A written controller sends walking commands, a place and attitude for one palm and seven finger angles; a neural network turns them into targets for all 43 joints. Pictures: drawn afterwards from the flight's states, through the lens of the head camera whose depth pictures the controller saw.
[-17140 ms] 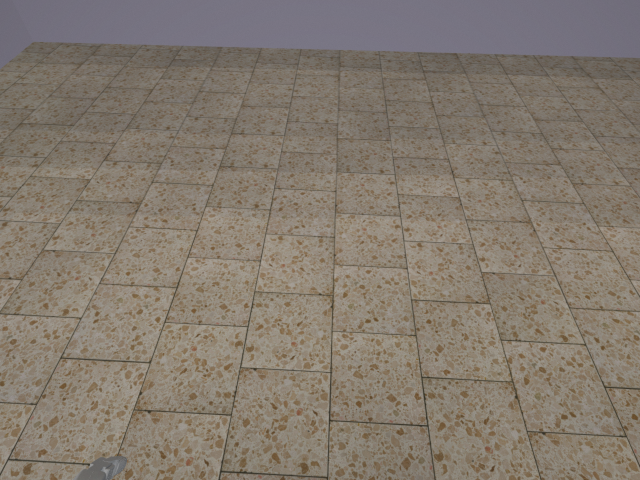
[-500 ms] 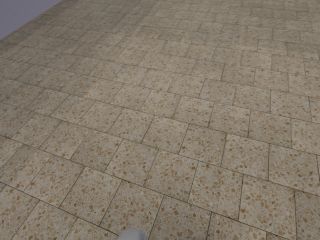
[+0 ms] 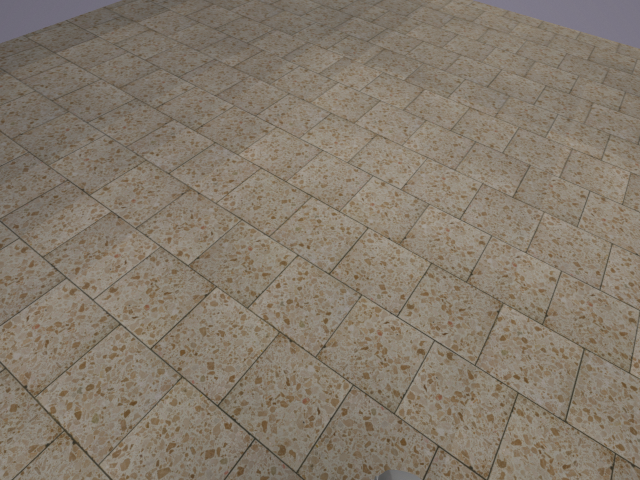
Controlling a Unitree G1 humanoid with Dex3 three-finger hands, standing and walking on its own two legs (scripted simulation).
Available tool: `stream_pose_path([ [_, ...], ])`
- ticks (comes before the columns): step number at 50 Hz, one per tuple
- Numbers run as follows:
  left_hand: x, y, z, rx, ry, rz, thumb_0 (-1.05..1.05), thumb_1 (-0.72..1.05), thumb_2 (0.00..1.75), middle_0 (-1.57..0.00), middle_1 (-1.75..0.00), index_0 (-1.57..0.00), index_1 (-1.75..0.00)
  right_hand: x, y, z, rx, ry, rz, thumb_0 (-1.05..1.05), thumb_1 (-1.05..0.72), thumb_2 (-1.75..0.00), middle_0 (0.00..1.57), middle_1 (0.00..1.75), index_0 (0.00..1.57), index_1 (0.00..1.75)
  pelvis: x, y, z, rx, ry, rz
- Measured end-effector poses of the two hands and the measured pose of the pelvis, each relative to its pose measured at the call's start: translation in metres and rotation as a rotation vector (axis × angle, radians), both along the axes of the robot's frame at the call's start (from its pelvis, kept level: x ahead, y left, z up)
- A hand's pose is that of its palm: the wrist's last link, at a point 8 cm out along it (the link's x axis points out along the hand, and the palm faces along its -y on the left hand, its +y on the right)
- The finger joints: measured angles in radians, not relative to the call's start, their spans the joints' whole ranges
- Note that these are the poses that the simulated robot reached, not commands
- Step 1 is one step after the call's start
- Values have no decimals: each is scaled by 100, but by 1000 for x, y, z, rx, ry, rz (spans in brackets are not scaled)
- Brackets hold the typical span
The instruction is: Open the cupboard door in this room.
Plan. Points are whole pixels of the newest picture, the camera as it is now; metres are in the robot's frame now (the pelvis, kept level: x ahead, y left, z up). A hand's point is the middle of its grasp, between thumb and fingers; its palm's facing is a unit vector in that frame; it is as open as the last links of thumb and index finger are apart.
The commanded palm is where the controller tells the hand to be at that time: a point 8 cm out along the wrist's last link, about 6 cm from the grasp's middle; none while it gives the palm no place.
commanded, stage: turn or walk to find it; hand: left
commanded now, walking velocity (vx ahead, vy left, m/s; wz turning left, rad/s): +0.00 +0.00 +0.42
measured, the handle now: out of the picture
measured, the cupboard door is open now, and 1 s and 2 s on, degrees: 0 0 0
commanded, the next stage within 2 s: none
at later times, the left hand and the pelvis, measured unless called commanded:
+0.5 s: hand out of the picture +0.01 +0.15 -0.16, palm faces +0.24 -0.93 -0.26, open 7.3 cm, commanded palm none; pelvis -0.02 -0.05 +0.00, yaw +14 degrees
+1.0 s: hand out of the picture -0.07 +0.21 -0.17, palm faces +0.46 -0.85 -0.26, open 7.4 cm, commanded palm none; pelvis -0.04 -0.02 +0.00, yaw +26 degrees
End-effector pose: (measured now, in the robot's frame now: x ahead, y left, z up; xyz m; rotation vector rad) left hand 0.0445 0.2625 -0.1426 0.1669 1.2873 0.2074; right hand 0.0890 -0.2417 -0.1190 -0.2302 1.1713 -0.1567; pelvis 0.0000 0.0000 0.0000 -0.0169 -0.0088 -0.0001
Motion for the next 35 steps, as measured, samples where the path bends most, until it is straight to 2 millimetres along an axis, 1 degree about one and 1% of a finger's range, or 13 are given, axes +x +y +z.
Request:
stream_pose_path([
  [4, 11, -6, 6, 9, -44, 5, 0, 91, 90, -20, -30, -20, -30, -9, 0, -6, 21, 26, 4, 1, -90, -90, 20, 30, 20, 30, -3, -5, 0, 6, 5, 33],
  [9, 25, -25, 13, 23, -105, 3, 0, 91, 90, -20, -30, -20, -30, -29, -14, -21, 46, 87, 3, 1, -90, -90, 20, 30, 20, 30, -8, -19, -3, 17, 13, 74],
  [12, 27, -40, 15, 42, -145, 9, 0, 91, 90, -20, -30, -20, -30, -38, -29, -35, 64, 122, 5, 1, -90, -90, 20, 30, 20, 30, -10, -33, -10, 35, 21, 102],
  [14, 21, -49, 18, 53, -157, 18, 0, 91, 90, -20, -30, -20, -30, -42, -38, -41, 71, 142, 11, 1, -90, -90, 20, 30, 20, 30, -12, -40, -11, 27, 14, 125],
  [17, 4, -59, 24, 56, -151, 59, 0, 91, 90, -21, -30, -20, -30, -43, -48, -41, 68, 176, 35, 1, -90, -90, 20, 30, 20, 30, -14, -46, -7, 39, 7, 159],
  [20, -17, -66, 25, 54, -119, 99, 0, 91, 90, -21, -30, -21, -30, -39, -54, -39, 63, 188, 63, 1, -90, -90, 20, 30, 19, 30, -15, -50, -4, 45, 1, 191],
  [25, -53, -70, 20, 37, -69, 170, 0, 90, 90, -21, -30, -21, -30, -26, -53, -34, 43, 201, 124, 1, -91, -90, 20, 30, 19, 30, -18, -50, -2, 53, 2, 243],
  [29, -87, -64, 12, 18, -23, 234, 0, 91, 90, -21, -30, -21, -30, -5, -39, -29, 21, 184, 193, 1, -91, -90, 20, 30, 19, 30, -22, -43, -3, 52, 6, 281],
  [32, -116, -53, 2, 5, 14, 288, 0, 90, 90, -21, -30, -21, -30, 17, -20, -25, 2, 138, 257, 1, -91, -90, 20, 30, 19, 30, -28, -33, -7, 42, 7, 313],
  [35, -144, -37, -15, -8, 48, 346, 0, 90, 90, -21, -30, -21, -30, 38, 4, -24, -17, 65, 319, 1, -91, -90, 20, 30, 19, 30, -33, -19, -18, 24, 6, 345],
])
